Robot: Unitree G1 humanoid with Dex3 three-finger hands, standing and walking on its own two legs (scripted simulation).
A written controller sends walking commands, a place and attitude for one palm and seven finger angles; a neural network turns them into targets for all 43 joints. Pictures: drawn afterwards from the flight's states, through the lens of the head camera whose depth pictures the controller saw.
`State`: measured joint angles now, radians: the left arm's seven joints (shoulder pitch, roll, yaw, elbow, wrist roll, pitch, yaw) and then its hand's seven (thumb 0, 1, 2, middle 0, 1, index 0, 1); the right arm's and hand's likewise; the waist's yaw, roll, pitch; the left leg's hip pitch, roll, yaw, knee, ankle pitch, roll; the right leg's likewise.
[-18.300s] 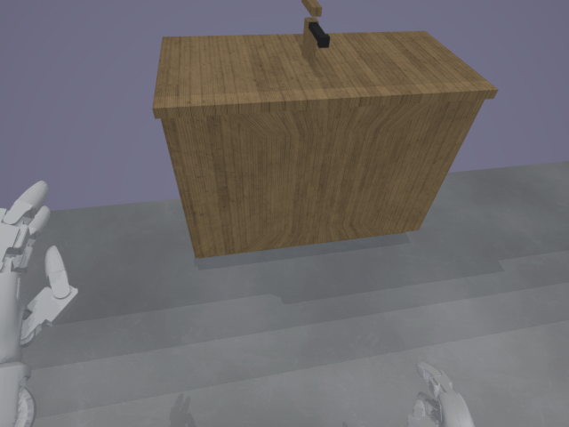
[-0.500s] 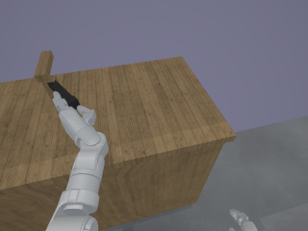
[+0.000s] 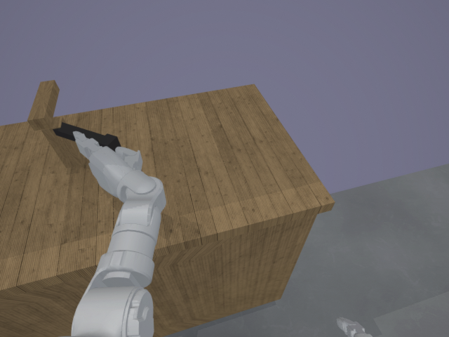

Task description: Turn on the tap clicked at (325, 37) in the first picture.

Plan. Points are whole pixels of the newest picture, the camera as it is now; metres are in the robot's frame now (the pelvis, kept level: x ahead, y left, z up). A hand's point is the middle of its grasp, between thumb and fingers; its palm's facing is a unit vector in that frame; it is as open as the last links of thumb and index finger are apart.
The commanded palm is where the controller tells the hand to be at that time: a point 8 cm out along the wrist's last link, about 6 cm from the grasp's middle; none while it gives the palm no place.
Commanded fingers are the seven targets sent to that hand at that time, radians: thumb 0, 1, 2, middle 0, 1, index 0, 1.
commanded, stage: push the lever round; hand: left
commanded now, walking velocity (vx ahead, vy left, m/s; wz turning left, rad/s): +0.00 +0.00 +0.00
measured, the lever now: (109, 144) +0.43 +0.25 +0.12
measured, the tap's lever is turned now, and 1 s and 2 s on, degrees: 51 74 73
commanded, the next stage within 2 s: lift the hand up off the lever in 0.50 s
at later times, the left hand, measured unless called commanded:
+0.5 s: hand (145, 144) +0.45 +0.18 +0.11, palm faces +0.80 -0.58 -0.14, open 8.9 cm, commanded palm +0.39 +0.21 +0.10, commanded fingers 0.00 0.90 0.90 -0.15 -0.15 -0.15 -0.15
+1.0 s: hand (137, 141) +0.45 +0.20 +0.12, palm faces +0.79 -0.60 -0.10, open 7.9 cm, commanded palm +0.39 +0.21 +0.12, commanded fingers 0.00 0.90 0.90 -0.15 -0.15 -0.15 -0.15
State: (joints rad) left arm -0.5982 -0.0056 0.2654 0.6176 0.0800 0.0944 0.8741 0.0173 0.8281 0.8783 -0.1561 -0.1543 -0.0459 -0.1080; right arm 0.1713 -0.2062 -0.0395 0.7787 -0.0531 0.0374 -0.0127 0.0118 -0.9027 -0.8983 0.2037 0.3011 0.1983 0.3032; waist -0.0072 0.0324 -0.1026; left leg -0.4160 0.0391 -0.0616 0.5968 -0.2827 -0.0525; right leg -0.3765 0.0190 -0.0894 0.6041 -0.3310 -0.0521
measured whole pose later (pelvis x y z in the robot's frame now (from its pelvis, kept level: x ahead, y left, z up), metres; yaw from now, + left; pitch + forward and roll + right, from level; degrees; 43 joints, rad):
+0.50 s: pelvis +0.00 +0.00 +0.00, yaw +0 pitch +9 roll +0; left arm -0.77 0.04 0.35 0.81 0.12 0.05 0.92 0.01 0.82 0.87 -0.16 -0.15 0.00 -0.07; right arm 0.22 -0.20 -0.05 0.80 -0.07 0.02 0.00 0.01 -0.90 -0.90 0.20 0.30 0.20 0.30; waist -0.05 0.03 -0.12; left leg -0.49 0.04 -0.06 0.62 -0.29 -0.05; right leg -0.46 0.02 -0.09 0.64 -0.34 -0.06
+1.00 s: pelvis +0.00 +0.01 +0.00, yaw -1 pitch +8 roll +0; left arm -0.72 0.05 0.36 0.73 0.09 0.08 0.88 0.01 0.89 0.90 -0.16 -0.15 -0.15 -0.14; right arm 0.25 -0.21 -0.06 0.80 -0.07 0.01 0.03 0.01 -0.90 -0.90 0.20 0.30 0.20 0.30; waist -0.05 0.03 -0.12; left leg -0.47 0.04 -0.04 0.61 -0.29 -0.05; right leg -0.43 0.02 -0.07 0.61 -0.33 -0.04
